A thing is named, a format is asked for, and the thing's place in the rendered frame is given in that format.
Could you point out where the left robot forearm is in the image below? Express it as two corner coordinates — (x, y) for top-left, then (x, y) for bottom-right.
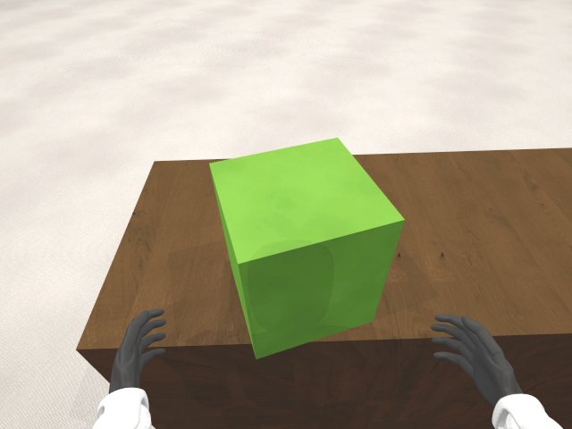
(93, 388), (152, 429)

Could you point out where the pedestal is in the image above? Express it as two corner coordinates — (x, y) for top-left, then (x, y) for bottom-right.
(76, 147), (572, 429)

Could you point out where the right robot forearm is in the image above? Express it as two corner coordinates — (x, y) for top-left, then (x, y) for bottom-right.
(492, 394), (563, 429)

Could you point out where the carton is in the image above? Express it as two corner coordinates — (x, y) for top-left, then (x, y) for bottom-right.
(209, 138), (405, 359)

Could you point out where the robot left hand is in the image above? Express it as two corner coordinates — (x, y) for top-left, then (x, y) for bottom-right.
(109, 309), (166, 394)

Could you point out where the robot right hand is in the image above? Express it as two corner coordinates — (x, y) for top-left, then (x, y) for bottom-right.
(431, 314), (524, 407)

